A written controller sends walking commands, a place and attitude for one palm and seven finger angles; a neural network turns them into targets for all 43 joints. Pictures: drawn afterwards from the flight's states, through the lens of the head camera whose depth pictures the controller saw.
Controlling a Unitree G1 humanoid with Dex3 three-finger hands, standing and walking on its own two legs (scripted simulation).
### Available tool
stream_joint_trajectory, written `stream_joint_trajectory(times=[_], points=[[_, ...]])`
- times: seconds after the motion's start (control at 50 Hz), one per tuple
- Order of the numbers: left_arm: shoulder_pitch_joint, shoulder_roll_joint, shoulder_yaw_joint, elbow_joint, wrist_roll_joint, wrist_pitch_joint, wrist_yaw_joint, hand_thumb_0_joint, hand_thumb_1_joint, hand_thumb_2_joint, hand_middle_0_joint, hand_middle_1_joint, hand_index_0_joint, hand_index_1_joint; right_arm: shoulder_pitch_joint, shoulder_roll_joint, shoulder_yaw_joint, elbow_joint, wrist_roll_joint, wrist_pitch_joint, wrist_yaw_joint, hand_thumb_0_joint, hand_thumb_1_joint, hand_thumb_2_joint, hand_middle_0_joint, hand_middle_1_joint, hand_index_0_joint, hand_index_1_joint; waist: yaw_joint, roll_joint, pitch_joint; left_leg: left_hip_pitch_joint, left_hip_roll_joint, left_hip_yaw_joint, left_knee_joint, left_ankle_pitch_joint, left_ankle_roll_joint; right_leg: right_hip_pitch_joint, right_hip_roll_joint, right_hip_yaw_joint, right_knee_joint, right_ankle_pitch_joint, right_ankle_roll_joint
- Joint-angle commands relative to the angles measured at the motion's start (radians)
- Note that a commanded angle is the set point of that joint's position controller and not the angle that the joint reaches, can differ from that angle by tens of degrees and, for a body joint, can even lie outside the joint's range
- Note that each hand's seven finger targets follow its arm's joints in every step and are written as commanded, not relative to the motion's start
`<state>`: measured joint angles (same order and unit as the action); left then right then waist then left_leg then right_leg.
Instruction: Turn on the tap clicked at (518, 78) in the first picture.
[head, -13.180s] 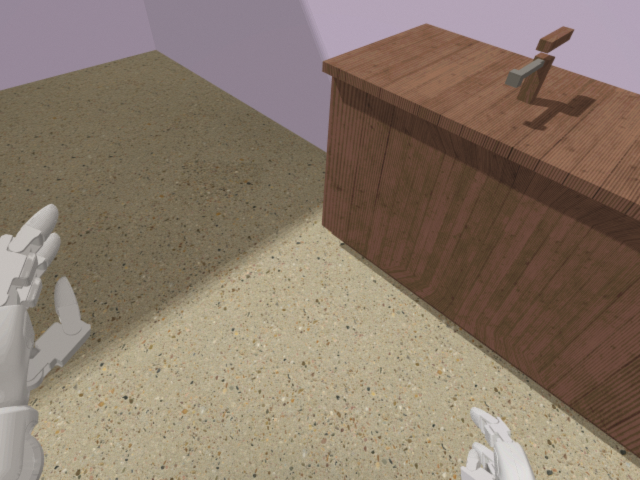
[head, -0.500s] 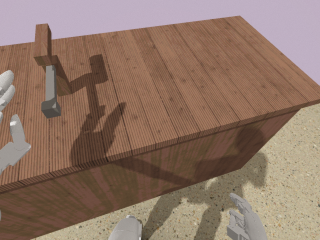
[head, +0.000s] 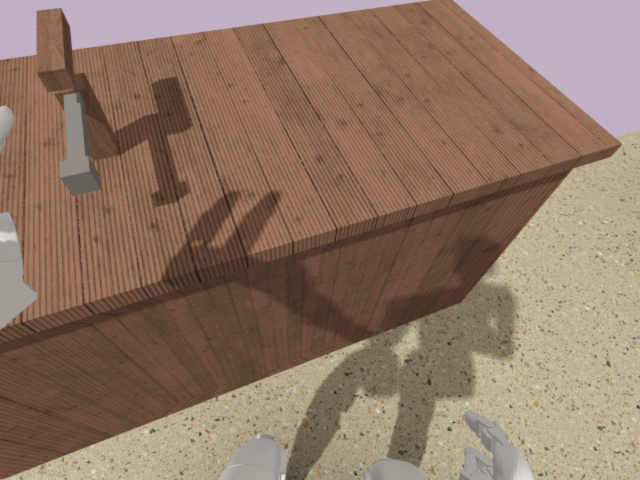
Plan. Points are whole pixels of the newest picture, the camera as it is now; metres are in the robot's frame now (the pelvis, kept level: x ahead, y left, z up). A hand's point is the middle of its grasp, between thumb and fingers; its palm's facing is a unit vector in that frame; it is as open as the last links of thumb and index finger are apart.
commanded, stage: shuffle to correct the standing spot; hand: left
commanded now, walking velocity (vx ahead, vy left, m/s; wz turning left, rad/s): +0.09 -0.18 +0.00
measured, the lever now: (80, 175) +0.38 +0.29 +0.15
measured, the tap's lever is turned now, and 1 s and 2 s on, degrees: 0 0 0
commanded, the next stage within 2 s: come to a stop and stand still in 1.24 s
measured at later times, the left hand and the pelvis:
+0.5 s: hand out of the picture +0.18 +0.22 +0.24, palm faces +0.42 -0.73 -0.53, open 7.4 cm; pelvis -0.04 -0.02 -0.01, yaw +3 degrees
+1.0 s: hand out of the picture +0.17 +0.23 +0.25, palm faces +0.51 -0.74 -0.43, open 7.4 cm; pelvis -0.03 -0.04 +0.03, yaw +5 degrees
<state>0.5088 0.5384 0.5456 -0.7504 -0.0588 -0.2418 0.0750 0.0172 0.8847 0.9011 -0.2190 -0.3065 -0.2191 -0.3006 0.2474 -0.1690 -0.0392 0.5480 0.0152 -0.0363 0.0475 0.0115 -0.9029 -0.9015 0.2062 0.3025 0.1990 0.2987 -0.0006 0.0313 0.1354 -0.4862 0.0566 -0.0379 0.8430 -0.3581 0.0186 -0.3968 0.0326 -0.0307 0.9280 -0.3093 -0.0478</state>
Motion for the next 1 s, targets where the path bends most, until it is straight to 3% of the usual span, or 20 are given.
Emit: stream_joint_trajectory(times=[0.0,0.04,0.08,0.14,0.18,0.22,0.26,0.3,0.32,0.36,0.4,0.5,0.54,0.6,0.66,0.72,0.76,0.8,0.86,0.98], points=[[-0.079,0.100,0.137,0.094,-0.020,-0.003,0.016,0.000,0.900,0.900,-0.200,-0.300,-0.200,-0.300,-0.041,-0.163,-0.040,-0.144,0.020,-0.046,-0.028,0.000,-0.900,-0.900,0.200,0.300,0.200,0.300,-0.005,0.119,-0.201,0.041,0.075,-0.117,-0.018,0.047,0.053,0.271,-0.012,-0.116,-0.497,0.182,-0.007],[-0.151,0.101,0.079,0.141,-0.013,0.013,0.010,0.000,0.900,0.900,-0.200,-0.300,-0.200,-0.300,-0.022,-0.158,-0.056,-0.126,0.035,-0.034,-0.023,0.000,-0.900,-0.900,0.200,0.300,0.200,0.300,-0.032,-0.288,-0.210,0.014,-0.122,0.053,0.440,-0.066,-0.001,0.314,-0.160,0.001,-0.601,0.451,-0.108],[-0.210,0.043,-0.024,0.100,0.002,0.026,0.014,0.000,0.900,0.900,-0.200,-0.300,-0.200,-0.300,-0.082,-0.195,-0.087,-0.158,0.047,-0.027,-0.010,0.000,-0.900,-0.900,0.200,0.300,0.200,0.300,0.011,-0.523,-0.186,-0.044,-0.066,-0.095,0.744,-0.198,0.005,0.150,-0.328,0.221,-0.468,0.597,-0.216],[-0.104,0.042,-0.027,0.064,-0.005,0.011,0.011,0.000,0.900,0.900,-0.200,-0.300,-0.200,-0.300,-0.143,-0.138,-0.035,-0.173,0.032,-0.012,-0.004,0.000,-0.900,-0.900,0.200,0.300,0.200,0.300,0.011,-0.112,-0.080,-0.134,-0.005,-0.136,0.643,-0.186,0.019,0.079,-0.347,0.278,-0.365,0.395,-0.245],[-0.258,0.046,-0.064,-0.077,0.010,-0.034,0.034,0.000,0.900,0.900,-0.200,-0.300,-0.200,-0.300,-0.151,-0.119,-0.015,-0.163,0.024,-0.005,0.006,0.000,-0.900,-0.900,0.200,0.300,0.200,0.300,0.001,-0.045,-0.102,-0.106,0.010,-0.097,0.366,-0.132,0.006,0.129,-0.348,0.193,-0.253,0.478,-0.211],[-0.345,0.095,-0.048,-0.209,0.029,-0.060,0.066,0.000,0.900,0.900,-0.200,-0.300,-0.200,-0.300,-0.113,-0.113,-0.017,-0.143,0.015,-0.035,0.002,0.000,-0.900,-0.900,0.200,0.300,0.200,0.300,-0.010,0.081,-0.189,0.123,-0.024,0.024,-0.207,0.137,0.007,0.119,-0.225,0.044,-0.052,0.473,-0.122],[-0.327,0.119,-0.004,-0.272,0.040,-0.061,0.089,0.000,0.900,0.900,-0.200,-0.300,-0.200,-0.300,-0.114,-0.122,-0.064,-0.143,-0.001,-0.064,0.000,0.000,-0.900,-0.900,0.200,0.300,0.200,0.300,0.007,0.411,-0.197,0.399,-0.023,0.099,-0.537,0.529,0.004,-0.014,0.003,-0.099,0.252,-0.037,-0.058],[-0.320,0.179,0.040,-0.321,0.037,-0.073,0.088,0.000,0.900,0.900,-0.200,-0.300,-0.200,-0.300,-0.099,-0.111,-0.059,-0.154,0.016,-0.094,0.008,0.000,-0.900,-0.900,0.200,0.300,0.200,0.300,0.002,0.463,-0.229,0.616,0.096,-0.106,-0.374,0.856,0.071,-0.319,0.075,-0.038,0.442,-0.237,-0.022],[-0.283,0.188,0.040,-0.307,0.039,-0.080,0.085,0.000,0.900,0.900,-0.200,-0.300,-0.200,-0.300,-0.111,-0.107,-0.050,-0.162,-0.020,-0.078,0.021,0.000,-0.900,-0.900,0.200,0.300,0.200,0.300,-0.042,0.528,-0.225,0.474,0.103,-0.269,-0.231,0.710,0.048,-0.276,0.034,0.037,0.460,-0.241,-0.024],[-0.270,0.129,0.043,-0.202,0.037,-0.073,0.065,0.000,0.900,0.900,-0.200,-0.300,-0.200,-0.300,-0.109,-0.116,-0.047,-0.139,-0.026,-0.054,0.035,0.000,-0.900,-0.900,0.200,0.300,0.200,0.300,-0.058,0.343,-0.086,0.376,0.195,-0.451,-0.230,0.440,0.107,-0.334,-0.007,0.116,0.322,-0.135,-0.020],[-0.177,0.104,0.078,-0.118,0.018,-0.070,0.053,0.000,0.900,0.900,-0.200,-0.300,-0.200,-0.300,-0.059,-0.143,-0.068,-0.139,0.020,-0.038,0.025,0.000,-0.900,-0.900,0.200,0.300,0.200,0.300,-0.041,0.087,-0.128,0.396,0.189,-0.354,-0.181,0.456,0.133,-0.285,0.005,0.060,0.146,-0.160,-0.041],[0.015,0.066,0.127,0.203,-0.026,-0.011,0.020,0.000,0.900,0.900,-0.200,-0.300,-0.200,-0.300,-0.063,-0.159,-0.048,-0.147,0.024,0.014,-0.005,0.000,-0.900,-0.900,0.200,0.300,0.200,0.300,-0.003,-0.059,-0.229,0.051,0.071,-0.082,0.145,0.475,0.032,0.330,0.008,-0.068,-0.410,0.121,-0.080],[-0.050,0.112,0.134,0.260,-0.037,0.011,0.032,0.000,0.900,0.900,-0.200,-0.300,-0.200,-0.300,-0.109,-0.163,-0.056,-0.163,0.037,0.012,-0.014,0.000,-0.900,-0.900,0.200,0.300,0.200,0.300,-0.008,-0.402,-0.297,-0.198,-0.121,0.027,0.681,-0.180,-0.003,0.435,-0.276,0.388,-0.477,0.244,-0.234],[-0.082,0.079,0.055,0.180,-0.026,0.055,0.016,0.000,0.900,0.900,-0.200,-0.300,-0.200,-0.300,-0.121,-0.172,-0.060,-0.154,0.018,0.018,-0.012,0.000,-0.900,-0.900,0.200,0.300,0.200,0.300,0.002,-0.225,-0.091,-0.102,-0.011,-0.091,0.714,-0.120,-0.008,-0.065,-0.324,0.493,-0.623,-0.232,-0.241],[-0.198,0.028,-0.076,0.019,-0.009,0.030,0.023,0.000,0.900,0.900,-0.200,-0.300,-0.200,-0.300,-0.135,-0.124,-0.003,-0.133,-0.004,0.013,-0.025,0.000,-0.900,-0.900,0.200,0.300,0.200,0.300,-0.015,-0.089,-0.116,0.059,0.009,0.010,0.431,-0.032,-0.009,-0.145,-0.270,0.256,-0.623,-0.181,-0.200],[-0.330,0.061,-0.114,-0.221,0.017,0.014,0.075,0.000,0.900,0.900,-0.200,-0.300,-0.200,-0.300,-0.123,-0.117,-0.001,-0.116,-0.007,-0.059,-0.059,0.000,-0.900,-0.900,0.200,0.300,0.200,0.300,0.016,-0.074,-0.191,0.266,-0.016,0.092,-0.034,-0.067,0.012,-0.070,-0.256,0.195,-0.572,-0.208,-0.164],[-0.278,0.056,-0.114,-0.250,0.017,0.026,0.099,0.000,0.900,0.900,-0.200,-0.300,-0.200,-0.300,-0.078,-0.122,-0.007,-0.098,-0.008,-0.099,-0.072,0.000,-0.900,-0.900,0.200,0.300,0.200,0.300,-0.003,0.121,-0.224,0.457,-0.057,0.122,-0.379,0.052,0.008,-0.075,-0.156,0.092,-0.350,-0.226,-0.100],[-0.253,0.117,-0.034,-0.300,0.022,-0.005,0.115,0.000,0.900,0.900,-0.200,-0.300,-0.200,-0.300,-0.066,-0.156,-0.026,-0.116,-0.008,-0.126,-0.071,0.000,-0.900,-0.900,0.200,0.300,0.200,0.300,0.008,0.524,-0.216,0.585,0.260,-0.323,-0.556,0.147,0.078,-0.302,0.033,-0.028,0.140,-0.269,0.001],[-0.281,0.153,0.020,-0.199,0.026,-0.024,0.081,0.000,0.900,0.900,-0.200,-0.300,-0.200,-0.300,-0.074,-0.148,-0.029,-0.090,-0.023,-0.131,-0.045,0.000,-0.900,-0.900,0.200,0.300,0.200,0.300,-0.014,0.313,-0.140,0.502,0.343,-0.380,-0.496,0.522,0.143,-0.399,-0.024,0.096,0.306,-0.119,0.019],[-0.088,-0.029,-0.030,0.217,-0.003,0.024,0.021,0.000,0.900,0.900,-0.200,-0.300,-0.200,-0.300,-0.043,-0.176,-0.060,-0.115,0.005,-0.073,-0.020,0.000,-0.900,-0.900,0.200,0.300,0.200,0.300,0.007,0.162,-0.135,0.224,0.280,-0.009,-0.502,0.234,0.087,-0.011,-0.032,-0.037,-0.130,0.022,0.030]])
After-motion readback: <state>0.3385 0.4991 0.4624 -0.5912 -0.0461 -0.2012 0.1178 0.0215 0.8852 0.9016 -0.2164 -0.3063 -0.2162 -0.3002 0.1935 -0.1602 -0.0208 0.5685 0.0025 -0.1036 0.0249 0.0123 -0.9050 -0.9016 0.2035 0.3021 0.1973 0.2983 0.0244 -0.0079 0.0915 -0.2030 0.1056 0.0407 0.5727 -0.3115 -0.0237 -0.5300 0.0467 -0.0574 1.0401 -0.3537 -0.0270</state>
